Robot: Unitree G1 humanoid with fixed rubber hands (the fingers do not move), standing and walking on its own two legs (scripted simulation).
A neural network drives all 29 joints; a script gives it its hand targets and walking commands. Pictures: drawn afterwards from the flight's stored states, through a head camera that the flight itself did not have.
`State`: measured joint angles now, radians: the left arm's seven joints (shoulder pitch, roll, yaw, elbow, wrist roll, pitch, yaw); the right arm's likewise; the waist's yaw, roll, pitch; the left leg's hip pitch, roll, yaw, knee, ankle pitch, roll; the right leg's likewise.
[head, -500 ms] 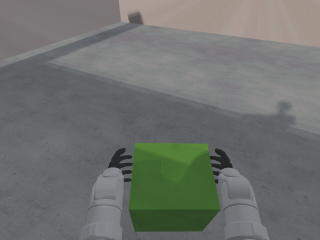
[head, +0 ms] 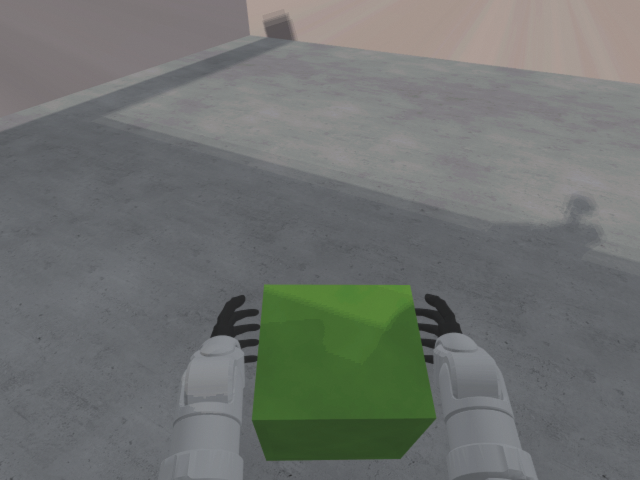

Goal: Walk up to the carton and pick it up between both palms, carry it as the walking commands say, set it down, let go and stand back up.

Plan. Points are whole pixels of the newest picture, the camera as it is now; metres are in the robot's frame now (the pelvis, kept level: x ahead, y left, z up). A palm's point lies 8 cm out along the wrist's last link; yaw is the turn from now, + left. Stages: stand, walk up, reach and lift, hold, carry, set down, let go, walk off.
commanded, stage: reach and lift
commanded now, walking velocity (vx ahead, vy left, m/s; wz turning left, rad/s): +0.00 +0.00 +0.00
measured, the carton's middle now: (335, 376) +0.31 +0.00 -0.03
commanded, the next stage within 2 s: hold in 0.62 s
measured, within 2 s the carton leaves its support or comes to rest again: neither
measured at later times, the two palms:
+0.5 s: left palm (224, 357) +0.28 +0.15 +0.05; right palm (452, 354) +0.29 -0.14 +0.05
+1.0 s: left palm (222, 359) +0.28 +0.15 +0.05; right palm (452, 358) +0.28 -0.14 +0.05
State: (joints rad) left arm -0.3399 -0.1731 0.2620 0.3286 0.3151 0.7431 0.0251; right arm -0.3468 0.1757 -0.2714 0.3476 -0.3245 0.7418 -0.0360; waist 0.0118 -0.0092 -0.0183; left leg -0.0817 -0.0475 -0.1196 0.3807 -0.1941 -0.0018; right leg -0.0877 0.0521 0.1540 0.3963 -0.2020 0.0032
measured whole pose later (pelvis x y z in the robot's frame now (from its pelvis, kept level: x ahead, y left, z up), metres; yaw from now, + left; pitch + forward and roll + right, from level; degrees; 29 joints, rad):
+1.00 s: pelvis -0.01 +0.00 +0.00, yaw +1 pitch -6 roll +0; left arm -0.29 -0.16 0.22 0.29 0.29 0.77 0.03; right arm -0.29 0.16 -0.23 0.29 -0.30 0.78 -0.02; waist 0.00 0.00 -0.03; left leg -0.09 -0.05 -0.12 0.41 -0.20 0.00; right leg -0.09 0.05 0.14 0.41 -0.20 0.00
